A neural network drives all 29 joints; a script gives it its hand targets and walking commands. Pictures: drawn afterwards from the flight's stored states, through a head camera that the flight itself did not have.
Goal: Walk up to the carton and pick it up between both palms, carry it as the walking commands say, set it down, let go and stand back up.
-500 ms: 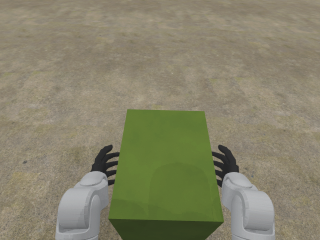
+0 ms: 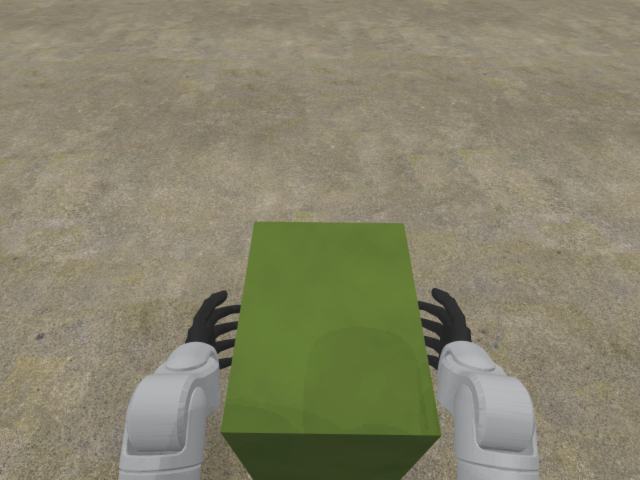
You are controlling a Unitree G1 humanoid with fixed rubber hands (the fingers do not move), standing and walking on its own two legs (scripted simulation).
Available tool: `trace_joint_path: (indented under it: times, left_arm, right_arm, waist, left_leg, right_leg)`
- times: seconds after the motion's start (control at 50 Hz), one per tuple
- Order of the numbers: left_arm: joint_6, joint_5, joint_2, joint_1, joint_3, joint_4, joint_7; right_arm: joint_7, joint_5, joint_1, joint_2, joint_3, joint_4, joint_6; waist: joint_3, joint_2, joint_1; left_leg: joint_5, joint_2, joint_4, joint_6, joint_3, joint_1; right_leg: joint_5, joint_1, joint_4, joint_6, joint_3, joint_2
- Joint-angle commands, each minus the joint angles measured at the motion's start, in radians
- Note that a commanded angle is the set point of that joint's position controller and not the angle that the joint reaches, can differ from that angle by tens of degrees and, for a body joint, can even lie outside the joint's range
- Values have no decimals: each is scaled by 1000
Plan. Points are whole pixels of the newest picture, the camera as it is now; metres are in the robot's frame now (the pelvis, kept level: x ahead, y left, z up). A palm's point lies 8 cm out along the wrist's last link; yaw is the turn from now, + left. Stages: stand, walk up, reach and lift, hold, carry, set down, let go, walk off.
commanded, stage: carry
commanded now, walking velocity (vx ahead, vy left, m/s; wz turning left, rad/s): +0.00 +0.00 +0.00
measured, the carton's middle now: (327, 353) +0.29 +0.00 +0.01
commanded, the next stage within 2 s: hold in 1.00 s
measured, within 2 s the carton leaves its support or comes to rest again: neither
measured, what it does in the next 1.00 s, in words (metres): stands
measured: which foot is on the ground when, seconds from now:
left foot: down 0.00-1.00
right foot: down 0.00-1.00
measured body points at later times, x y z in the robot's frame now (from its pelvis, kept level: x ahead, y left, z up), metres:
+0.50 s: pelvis +0.01 +0.00 +0.00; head +0.00 -0.02 +0.45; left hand +0.28 +0.14 +0.05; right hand +0.29 -0.15 +0.05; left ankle +0.03 +0.13 -0.73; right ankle +0.03 -0.12 -0.73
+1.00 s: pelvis +0.02 +0.00 +0.00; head +0.01 -0.01 +0.45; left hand +0.29 +0.14 +0.04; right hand +0.30 -0.15 +0.04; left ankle +0.03 +0.13 -0.73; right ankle +0.03 -0.12 -0.73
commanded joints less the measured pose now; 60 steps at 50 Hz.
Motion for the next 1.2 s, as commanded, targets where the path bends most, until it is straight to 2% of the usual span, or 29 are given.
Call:
trace_joint_path:
  times: [0.0,0.04,0.06,0.08,0.1,0.22,0.24,0.26,0.3,0.32,0.36,0.38,0.42,0.46,0.54,0.62,0.82,0.86,0.9,0.94,0.98,1.0,1.02,1.04,1.06,1.08,1.1,1.14,1.18]
  left_arm:
    - [-78,-218,-781,-478,-495,-101,-127]
    - [-94,-215,-781,-479,-493,-94,-129]
    - [-98,-231,-803,-488,-517,-137,-130]
    - [-107,-215,-783,-489,-492,-101,-130]
    - [-112,-233,-807,-501,-516,-143,-130]
    - [-147,-206,-766,-472,-478,-78,-132]
    - [-158,-192,-748,-469,-461,-45,-134]
    - [-165,-208,-769,-487,-481,-87,-134]
    - [-178,-193,-748,-481,-460,-48,-135]
    - [-179,-209,-770,-478,-485,-89,-135]
    - [-182,-200,-753,-465,-469,-59,-134]
    - [-186,-211,-753,-477,-477,-92,-132]
    - [-192,-202,-742,-467,-467,-70,-133]
    - [-204,-174,-715,-457,-437,5,-137]
    - [-231,-188,-729,-483,-446,-25,-138]
    - [-261,-162,-698,-473,-411,52,-143]
    - [-290,-176,-695,-466,-425,7,-139]
    - [-295,-156,-674,-461,-408,55,-142]
    - [-300,-175,-691,-478,-424,13,-141]
    - [-306,-154,-678,-467,-408,67,-146]
    - [-316,-161,-689,-478,-412,57,-148]
    - [-330,-10,-570,-320,-307,408,-152]
    - [-399,-27,-580,-349,-390,301,-165]
    - [-424,-45,-636,-365,-436,242,-185]
    - [-445,-72,-704,-393,-513,162,-205]
    - [-460,-95,-728,-461,-572,98,-220]
    - [-469,-111,-770,-496,-614,68,-234]
    - [-471,-121,-786,-516,-620,43,-245]
    - [-455,-108,-795,-539,-586,112,-248]
  right_arm:
    - [127,232,-386,805,518,-76,-46]
    - [129,230,-392,806,514,-69,-62]
    - [130,245,-396,830,536,-104,-66]
    - [130,233,-399,814,513,-69,-74]
    - [130,247,-409,836,534,-112,-79]
    - [130,220,-383,797,496,-47,-114]
    - [133,205,-380,780,475,-12,-126]
    - [133,222,-397,802,496,-51,-132]
    - [134,205,-390,783,474,-13,-146]
    - [134,224,-394,806,504,-58,-147]
    - [131,213,-385,785,486,-36,-151]
    - [129,221,-382,791,489,-51,-154]
    - [129,212,-378,779,480,-34,-161]
    - [132,182,-370,752,448,37,-173]
    - [134,196,-395,770,455,5,-200]
    - [138,168,-385,743,417,82,-230]
    - [135,186,-381,743,432,38,-258]
    - [139,161,-362,727,409,99,-263]
    - [137,177,-381,739,422,54,-268]
    - [142,155,-366,728,406,109,-274]
    - [144,165,-389,738,413,91,-285]
    - [184,6,-231,538,303,405,-298]
    - [194,34,-273,550,370,292,-367]
    - [213,67,-310,612,426,237,-391]
    - [229,95,-324,676,472,178,-408]
    - [236,113,-371,714,487,137,-417]
    - [243,132,-403,747,499,77,-419]
    - [261,149,-404,777,526,75,-406]
    - [283,146,-410,777,515,148,-388]
  waist:
    - [-252,-48,2]
    - [-252,-43,2]
    - [-254,-40,2]
    - [-257,-41,2]
    - [-260,-41,1]
    - [-260,-38,1]
    - [-268,-23,1]
    - [-260,-31,0]
    - [-265,-33,0]
    - [-270,-36,1]
    - [-276,-32,1]
    - [-279,-27,1]
    - [-280,-34,1]
    - [-269,-27,1]
    - [-272,-30,1]
    - [-272,-25,1]
    - [-290,-20,3]
    - [-288,-23,3]
    - [-282,-18,2]
    - [-283,-22,2]
    - [-276,-23,2]
    - [-45,-49,3]
    - [-93,-62,-19]
    - [-169,-66,-20]
    - [-258,-52,-50]
    - [-311,-32,-81]
    - [-359,-38,-109]
    - [-362,-45,-110]
    - [-298,-25,-93]
  left_leg:
    - [88,76,-56,38,-70,79]
    - [95,79,-57,37,-69,79]
    - [96,79,-57,35,-67,83]
    - [96,78,-58,34,-66,82]
    - [100,81,-59,35,-67,87]
    - [117,87,-59,37,-65,89]
    - [129,87,-57,37,-63,96]
    - [122,86,-57,35,-62,94]
    - [124,87,-54,36,-59,95]
    - [131,87,-52,37,-61,97]
    - [150,89,-50,39,-60,104]
    - [157,91,-47,39,-59,109]
    - [164,92,-48,40,-61,104]
    - [162,91,-45,40,-56,100]
    - [162,91,-43,41,-55,109]
    - [175,94,-43,44,-55,110]
    - [220,96,-28,52,-48,120]
    - [221,98,-29,53,-49,119]
    - [214,98,-30,53,-48,118]
    - [203,98,-32,53,-46,118]
    - [198,96,-34,53,-46,116]
    - [125,-144,-130,49,-89,144]
    - [179,-143,-118,48,-116,175]
    - [277,-141,-101,44,-122,242]
    - [378,-141,-91,36,-132,289]
    - [392,-140,-85,35,-152,310]
    - [409,-141,-84,37,-151,350]
    - [382,-146,-83,39,-148,369]
    - [255,-149,-101,37,-144,346]
  right_leg:
    - [73,92,-113,-20,102,-90]
    - [73,91,-109,-22,101,-89]
    - [76,91,-111,-23,104,-90]
    - [70,92,-110,-23,104,-89]
    - [67,94,-109,-24,103,-87]
    - [72,105,-104,-26,98,-81]
    - [87,110,-99,-25,97,-82]
    - [83,106,-102,-26,98,-83]
    - [84,107,-102,-26,101,-84]
    - [90,114,-102,-27,100,-84]
    - [109,119,-95,-28,98,-82]
    - [115,122,-92,-28,93,-80]
    - [119,129,-87,-28,92,-79]
    - [126,127,-90,-28,95,-81]
    - [131,125,-89,-30,96,-81]
    - [130,133,-81,-29,92,-79]
    - [178,148,-63,-27,82,-76]
    - [178,150,-63,-27,82,-76]
    - [164,141,-66,-25,81,-74]
    - [158,144,-68,-26,86,-77]
    - [155,140,-69,-27,86,-76]
    - [195,235,-159,-27,148,171]
    - [217,219,-149,-22,169,170]
    - [308,235,-139,-11,182,168]
    - [430,275,-126,-4,189,172]
    - [449,290,-118,2,191,169]
    - [454,273,-118,1,191,178]
    - [407,227,-125,5,185,183]
    - [269,190,-136,-3,174,182]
